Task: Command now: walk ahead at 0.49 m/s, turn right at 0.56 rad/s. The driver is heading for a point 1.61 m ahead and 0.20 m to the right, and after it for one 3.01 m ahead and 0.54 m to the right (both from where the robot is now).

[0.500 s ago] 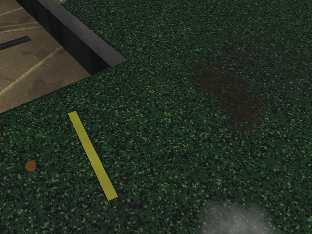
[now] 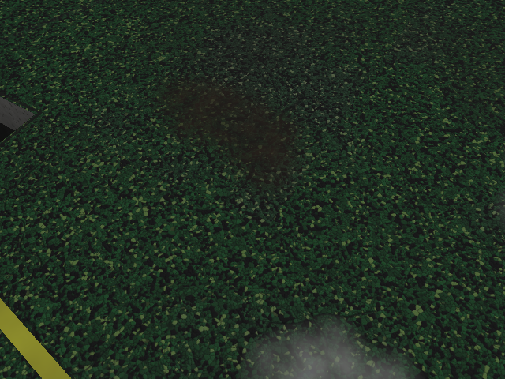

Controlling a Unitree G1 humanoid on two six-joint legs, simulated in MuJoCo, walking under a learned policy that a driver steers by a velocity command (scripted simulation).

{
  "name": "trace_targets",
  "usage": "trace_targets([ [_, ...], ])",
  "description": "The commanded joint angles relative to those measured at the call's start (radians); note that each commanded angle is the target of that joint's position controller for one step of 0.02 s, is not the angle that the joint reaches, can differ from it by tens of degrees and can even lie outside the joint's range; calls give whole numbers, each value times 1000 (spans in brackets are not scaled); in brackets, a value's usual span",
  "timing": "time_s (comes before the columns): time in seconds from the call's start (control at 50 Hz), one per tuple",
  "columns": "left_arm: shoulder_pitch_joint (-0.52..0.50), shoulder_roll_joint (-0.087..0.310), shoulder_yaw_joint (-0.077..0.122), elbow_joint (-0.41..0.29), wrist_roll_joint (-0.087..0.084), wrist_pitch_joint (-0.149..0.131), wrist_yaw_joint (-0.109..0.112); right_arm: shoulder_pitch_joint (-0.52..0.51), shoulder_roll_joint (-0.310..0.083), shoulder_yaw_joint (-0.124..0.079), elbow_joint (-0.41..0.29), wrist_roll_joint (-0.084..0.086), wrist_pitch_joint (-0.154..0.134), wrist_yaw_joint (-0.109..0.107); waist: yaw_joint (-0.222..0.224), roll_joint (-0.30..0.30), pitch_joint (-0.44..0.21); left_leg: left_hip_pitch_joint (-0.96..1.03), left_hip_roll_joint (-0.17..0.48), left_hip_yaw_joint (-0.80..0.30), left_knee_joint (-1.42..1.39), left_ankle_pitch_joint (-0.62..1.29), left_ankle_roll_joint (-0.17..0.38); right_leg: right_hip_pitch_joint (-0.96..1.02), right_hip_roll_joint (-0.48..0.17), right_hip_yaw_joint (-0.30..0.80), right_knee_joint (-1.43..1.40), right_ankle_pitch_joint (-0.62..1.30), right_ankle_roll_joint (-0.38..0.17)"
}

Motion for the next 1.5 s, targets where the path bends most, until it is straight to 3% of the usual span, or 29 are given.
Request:
trace_targets([
  [0.02,135,136,38,-1,-19,-5,24,-33,-105,-17,-111,-20,-19,4,33,-36,-69,-321,43,-64,4,78,3,307,-253,371,-336,238,-153],
  [0.1,140,138,35,2,-23,-34,18,-31,-85,-15,-118,-32,31,14,5,-53,-69,-282,29,-36,-103,130,-39,202,-192,304,-386,294,-173],
  [0.28,287,156,42,35,-16,-38,29,-359,-76,1,-230,-13,16,25,118,-73,-14,-343,-37,-42,-524,365,-51,326,-191,372,-343,331,-137],
  [0.34,256,178,47,23,-9,-38,39,-324,-105,-6,-234,-8,5,20,83,-81,-25,-201,-64,-64,-619,315,-21,327,-211,421,-282,391,-94],
  [0.38,211,195,50,13,-6,-41,37,-172,-139,-22,-191,-7,-5,5,9,-73,-75,32,-108,-43,-675,231,8,278,-181,423,-144,508,-55],
  [0.4,209,176,44,15,-11,-46,29,-45,-172,-36,-160,-16,-18,-8,-56,-11,-148,218,-73,-70,-733,223,35,226,-107,368,58,492,-30],
  [0.42,228,91,19,-13,-17,-53,23,118,-247,-51,-159,-38,-24,-28,-105,113,-312,437,172,-318,-777,-30,82,119,-38,273,358,217,-7],
  [0.44,341,42,9,-46,-38,-49,23,65,-324,-66,-167,-44,-12,-28,-5,352,-345,557,366,-796,-938,-121,174,-177,96,179,562,-359,15],
  [0.46,325,121,16,-2,-6,-30,33,-1,-231,-54,-177,-26,-2,-23,14,173,-233,443,343,-788,-937,-220,185,-250,-6,187,657,-281,7],
  [0.48,258,129,20,1,1,-24,23,-58,-144,-33,-188,-18,0,-19,15,60,-133,326,294,-617,-943,-170,167,-235,-42,176,644,-182,10],
  [0.52,203,99,15,-3,10,-13,4,-76,-98,-18,-167,-16,-7,-16,29,66,-62,204,198,-363,-972,96,134,-186,-91,157,572,-108,30],
  [0.62,156,61,1,-10,16,9,-16,-7,-108,-22,-101,1,-51,4,46,91,-54,191,155,-166,-1014,413,161,-207,-79,162,503,-25,54],
  [0.82,-157,24,-42,-88,15,-13,-27,123,-136,-29,15,8,-29,4,-12,89,12,265,143,-15,-1019,559,157,-132,-104,-8,19,116,47],
  [0.86,-139,39,-38,-83,18,-19,-17,128,-153,-33,34,6,-18,1,6,90,5,312,161,-13,-954,697,151,-76,-82,-25,-27,49,14],
  [0.9,68,49,-26,-5,34,-41,0,122,-144,-27,53,14,-6,-4,101,52,-97,306,105,46,-678,950,110,184,-22,-43,-151,110,-26],
  [0.92,214,93,-11,39,53,-53,13,121,-117,-16,37,22,-8,-8,154,18,-207,167,66,66,-475,748,80,424,-129,58,-142,193,-56],
  [0.94,300,206,14,42,62,-53,28,187,-6,13,-15,49,-10,-2,145,-213,-363,-165,-76,116,-98,126,26,745,-473,478,-135,484,-186],
  [0.96,310,216,27,58,-8,-39,34,184,-100,-18,12,30,3,-18,147,-188,-413,-217,-144,-13,70,-175,22,696,-526,598,-182,816,-258],
  [1.0,164,90,-8,57,-21,-47,35,89,-66,-10,3,22,9,-20,81,-96,-186,-260,-68,-81,32,-105,29,489,-419,310,-205,921,-201],
  [1.04,87,16,-33,67,-22,-50,41,83,-57,-14,19,0,31,-15,20,-94,-90,-185,-31,-71,-98,-33,17,323,-325,202,-281,821,-116],
  [1.12,77,41,-36,102,-11,-68,42,111,-8,-8,51,-5,63,-4,-29,-86,-131,-44,-62,-40,-228,69,-9,223,-284,94,-310,901,-114],
  [1.18,92,39,-41,136,-9,-64,43,26,2,1,48,-6,72,-14,-5,-120,-113,-7,-63,-16,-408,139,-7,199,-254,56,-306,815,-94],
  [1.3,116,39,-45,193,-9,-32,52,-36,-4,10,73,-3,73,-37,13,-84,-74,119,-64,-6,-668,173,26,162,-277,134,-284,393,-84],
  [1.34,140,17,-52,205,-7,-26,58,-14,-53,6,93,-12,56,-46,15,1,-65,251,26,-106,-818,390,42,99,-220,143,-241,140,-13],
  [1.36,215,1,-49,216,-4,-24,57,-11,-110,-1,95,-14,46,-49,73,84,-56,267,119,-193,-808,573,71,83,-145,101,-207,9,12],
  [1.38,282,-43,-59,261,-17,-9,61,-63,-87,4,104,11,48,-43,93,154,-51,134,141,-220,-832,502,124,187,-100,66,-254,-68,28],
  [1.42,217,6,-47,280,-9,2,67,-105,-20,19,103,13,46,-33,65,95,3,51,62,-171,-857,386,75,272,-119,89,-272,35,38],
  [1.46,189,14,-43,288,-13,2,65,-74,-21,19,133,16,46,-41,51,73,-17,93,22,-134,-852,384,55,284,-145,104,-277,99,34],
  [1.5,209,-2,-44,310,-11,-1,63,-42,-38,7,155,16,50,-41,47,39,-37,123,-16,-113,-831,126,78,260,-118,83,-256,-102,16],
])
